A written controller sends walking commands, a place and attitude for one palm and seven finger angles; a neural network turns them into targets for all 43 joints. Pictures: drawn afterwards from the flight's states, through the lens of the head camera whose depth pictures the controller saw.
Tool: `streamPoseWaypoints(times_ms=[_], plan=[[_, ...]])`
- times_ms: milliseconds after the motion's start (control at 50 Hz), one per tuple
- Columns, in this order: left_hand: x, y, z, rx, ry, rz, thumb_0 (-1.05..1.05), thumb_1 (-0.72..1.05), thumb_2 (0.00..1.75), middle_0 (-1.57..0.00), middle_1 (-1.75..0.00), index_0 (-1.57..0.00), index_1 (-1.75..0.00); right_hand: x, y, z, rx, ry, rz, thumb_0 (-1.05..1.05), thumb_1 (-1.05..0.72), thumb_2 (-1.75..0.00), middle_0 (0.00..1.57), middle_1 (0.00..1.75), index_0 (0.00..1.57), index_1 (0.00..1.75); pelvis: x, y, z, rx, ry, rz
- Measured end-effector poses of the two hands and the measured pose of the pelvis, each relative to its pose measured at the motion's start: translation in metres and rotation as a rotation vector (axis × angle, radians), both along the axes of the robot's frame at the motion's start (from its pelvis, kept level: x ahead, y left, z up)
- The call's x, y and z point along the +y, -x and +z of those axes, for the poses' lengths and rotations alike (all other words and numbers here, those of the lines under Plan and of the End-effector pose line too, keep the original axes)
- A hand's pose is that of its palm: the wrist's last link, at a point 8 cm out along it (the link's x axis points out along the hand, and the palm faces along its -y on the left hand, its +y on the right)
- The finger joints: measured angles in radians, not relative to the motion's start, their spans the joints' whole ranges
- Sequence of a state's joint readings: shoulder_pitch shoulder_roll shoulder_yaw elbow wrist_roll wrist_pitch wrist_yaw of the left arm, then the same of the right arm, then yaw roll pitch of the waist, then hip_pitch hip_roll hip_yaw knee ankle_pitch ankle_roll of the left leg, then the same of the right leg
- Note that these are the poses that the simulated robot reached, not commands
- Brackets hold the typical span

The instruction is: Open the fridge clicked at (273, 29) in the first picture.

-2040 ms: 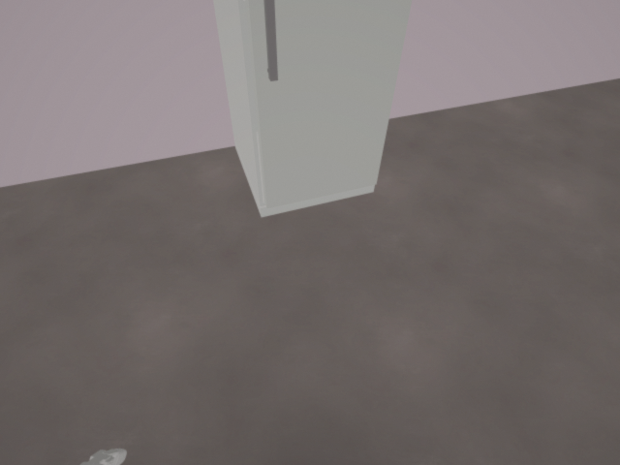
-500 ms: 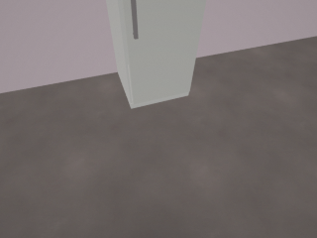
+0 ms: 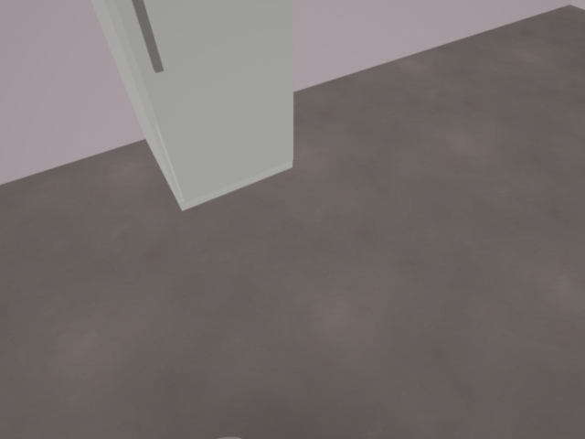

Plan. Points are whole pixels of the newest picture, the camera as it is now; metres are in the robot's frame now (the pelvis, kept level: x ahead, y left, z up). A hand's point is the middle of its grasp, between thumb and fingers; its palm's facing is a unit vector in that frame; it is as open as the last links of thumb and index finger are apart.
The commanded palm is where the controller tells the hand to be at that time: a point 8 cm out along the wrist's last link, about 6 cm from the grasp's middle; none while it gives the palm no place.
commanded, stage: walk to a spot facing it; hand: left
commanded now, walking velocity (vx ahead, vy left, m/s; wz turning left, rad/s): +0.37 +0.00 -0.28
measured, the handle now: out of the picture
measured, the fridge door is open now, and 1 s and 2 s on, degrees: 0 0 0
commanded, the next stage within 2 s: turn to face it in 1.00 s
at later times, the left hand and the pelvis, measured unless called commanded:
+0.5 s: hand (161, 371) +0.24 +0.25 -0.17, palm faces -0.12 -0.98 -0.14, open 7.4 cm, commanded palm none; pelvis +0.21 +0.07 +0.02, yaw -11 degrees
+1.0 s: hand (266, 220) +0.59 +0.11 -0.17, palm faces -0.39 -0.90 -0.17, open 7.4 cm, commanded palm none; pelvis +0.41 -0.01 -0.01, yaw -25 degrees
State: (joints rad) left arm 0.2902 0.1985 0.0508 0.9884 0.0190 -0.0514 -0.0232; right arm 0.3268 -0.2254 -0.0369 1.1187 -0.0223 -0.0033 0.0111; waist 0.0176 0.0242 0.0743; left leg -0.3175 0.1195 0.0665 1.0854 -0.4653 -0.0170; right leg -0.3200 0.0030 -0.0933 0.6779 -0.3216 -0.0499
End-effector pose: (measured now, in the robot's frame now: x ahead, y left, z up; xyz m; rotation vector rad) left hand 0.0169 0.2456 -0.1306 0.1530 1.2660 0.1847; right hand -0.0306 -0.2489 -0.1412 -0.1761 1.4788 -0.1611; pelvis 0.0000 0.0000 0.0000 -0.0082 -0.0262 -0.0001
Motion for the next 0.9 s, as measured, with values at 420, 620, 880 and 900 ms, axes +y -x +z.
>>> streamPoseWaypoints(times_ms=[420,620,880,900], plan=[[0.043,-0.151,-0.023,0.188,0.089,-0.083,0.01,0.9,0.9,-0.2,-0.3,-0.2,-0.3,0.077,-0.278,0.038,-0.413,0.041,-0.041,0.0,-0.91,-0.9,0.2,0.3,0.2,0.3,0.061,-0.183,0.006,0.008,0.023,-0.159],[0.055,-0.332,0.003,0.01,0.068,-0.226,0.01,0.91,0.9,-0.2,-0.3,-0.2,-0.3,0.09,-0.231,0.048,-0.177,0.099,-0.264,-0.02,-0.95,-0.9,0.2,0.3,0.2,0.3,0.073,-0.262,0.027,0.011,0.016,-0.249],[-0.051,-0.529,0.0,-0.084,0.102,-0.484,0.01,0.91,0.9,-0.2,-0.3,-0.2,-0.3,0.142,-0.21,0.023,0.131,-0.069,-0.531,0.0,-0.91,-0.9,0.2,0.3,0.2,0.3,0.029,-0.368,0.008,0.002,0.013,-0.378],[-0.061,-0.543,-0.002,-0.103,0.102,-0.499,0.01,0.91,0.9,-0.2,-0.3,-0.2,-0.3,0.14,-0.214,0.019,0.145,-0.082,-0.545,0.0,-0.91,-0.9,0.2,0.3,0.2,0.3,0.022,-0.377,0.004,-0.002,0.013,-0.39]])
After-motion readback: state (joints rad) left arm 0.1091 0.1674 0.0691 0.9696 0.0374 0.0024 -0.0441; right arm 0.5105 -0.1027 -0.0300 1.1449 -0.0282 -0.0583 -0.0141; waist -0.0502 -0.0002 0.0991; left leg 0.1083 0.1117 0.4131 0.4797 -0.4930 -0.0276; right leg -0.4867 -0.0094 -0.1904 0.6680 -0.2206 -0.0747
